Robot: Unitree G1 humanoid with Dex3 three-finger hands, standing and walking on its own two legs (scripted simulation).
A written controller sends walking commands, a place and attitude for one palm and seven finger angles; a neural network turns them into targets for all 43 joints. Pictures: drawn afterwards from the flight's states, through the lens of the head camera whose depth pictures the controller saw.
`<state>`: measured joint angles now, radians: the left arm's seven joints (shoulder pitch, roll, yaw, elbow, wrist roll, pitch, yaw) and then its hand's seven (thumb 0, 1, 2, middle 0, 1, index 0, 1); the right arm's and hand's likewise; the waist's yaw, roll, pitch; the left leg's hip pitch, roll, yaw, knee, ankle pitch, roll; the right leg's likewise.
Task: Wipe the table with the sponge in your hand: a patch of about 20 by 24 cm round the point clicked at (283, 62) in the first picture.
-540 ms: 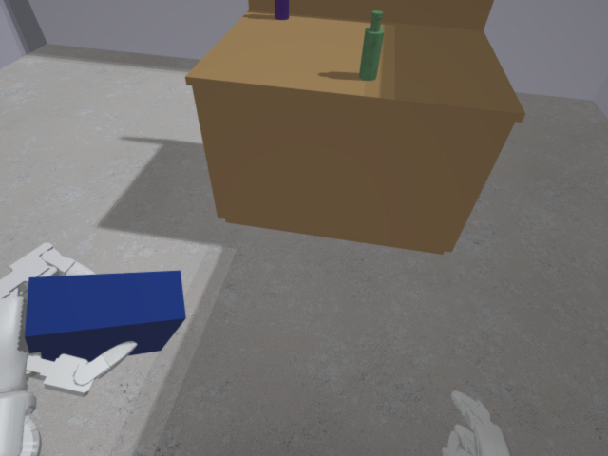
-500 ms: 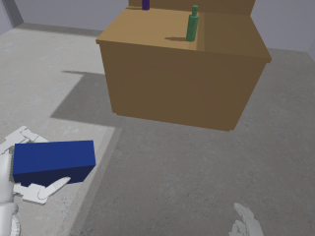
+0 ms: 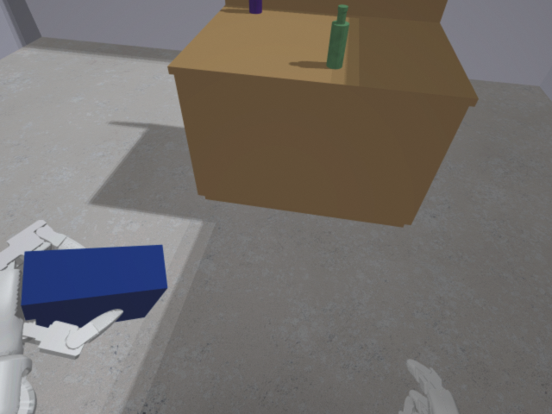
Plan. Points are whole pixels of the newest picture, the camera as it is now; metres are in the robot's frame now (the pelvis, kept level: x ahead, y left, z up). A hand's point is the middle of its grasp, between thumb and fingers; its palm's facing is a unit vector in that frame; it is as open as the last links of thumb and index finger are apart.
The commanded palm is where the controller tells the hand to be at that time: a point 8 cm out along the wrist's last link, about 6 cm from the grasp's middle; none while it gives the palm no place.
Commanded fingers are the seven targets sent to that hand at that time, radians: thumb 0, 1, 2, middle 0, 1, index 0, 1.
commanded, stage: walk to a spot facing it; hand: left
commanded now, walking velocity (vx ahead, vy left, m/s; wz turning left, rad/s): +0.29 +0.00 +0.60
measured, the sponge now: (115, 288) +0.22 +0.21 +0.13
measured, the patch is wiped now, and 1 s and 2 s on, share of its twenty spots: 0.00 0.00 0.00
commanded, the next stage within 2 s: none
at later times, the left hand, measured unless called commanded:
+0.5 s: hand (70, 272) +0.23 +0.25 +0.16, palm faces +0.52 -0.74 -0.43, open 9.4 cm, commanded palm +0.15 +0.29 +0.18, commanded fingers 0.00 0.10 1.30 -1.20 -1.60 -1.20 -1.60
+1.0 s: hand (41, 239) +0.25 +0.28 +0.18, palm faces +0.74 -0.51 -0.44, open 9.4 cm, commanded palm +0.19 +0.30 +0.18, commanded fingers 0.00 0.10 1.30 -1.20 -1.60 -1.20 -1.60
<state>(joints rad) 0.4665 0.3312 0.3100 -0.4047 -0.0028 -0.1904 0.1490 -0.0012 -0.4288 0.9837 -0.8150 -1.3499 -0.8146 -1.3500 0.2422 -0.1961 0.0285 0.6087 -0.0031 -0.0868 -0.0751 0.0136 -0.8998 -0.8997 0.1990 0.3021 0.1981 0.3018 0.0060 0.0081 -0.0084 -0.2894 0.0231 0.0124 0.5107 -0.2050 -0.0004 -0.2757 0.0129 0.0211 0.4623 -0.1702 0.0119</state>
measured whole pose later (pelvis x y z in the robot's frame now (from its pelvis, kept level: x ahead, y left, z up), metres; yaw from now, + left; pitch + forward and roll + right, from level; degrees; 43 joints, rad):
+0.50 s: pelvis +0.06 -0.02 -0.01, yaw +13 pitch +0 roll -1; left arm 0.47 0.36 0.32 -0.49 -0.01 -0.19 0.13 0.00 -0.43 0.99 -0.82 -1.35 -0.82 -1.35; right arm 0.28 -0.17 0.01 0.66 -0.01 -0.08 -0.05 0.01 -0.90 -0.90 0.20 0.30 0.20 0.30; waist -0.03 0.03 0.00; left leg -0.45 -0.01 -0.07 0.94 -0.42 -0.01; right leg -0.26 -0.02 -0.11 0.61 -0.32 -0.02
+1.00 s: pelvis +0.18 -0.02 -0.01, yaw +27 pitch -2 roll +0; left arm 0.48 0.38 0.37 -0.55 -0.02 -0.21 0.14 0.00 -0.43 0.99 -0.82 -1.35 -0.82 -1.35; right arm 0.22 -0.11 0.04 0.58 0.01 -0.11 -0.06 0.01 -0.90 -0.90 0.20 0.30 0.20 0.30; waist 0.03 0.02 0.04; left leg -0.31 0.11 0.00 0.64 -0.32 -0.02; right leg -0.41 -0.10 -0.14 0.77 -0.39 0.07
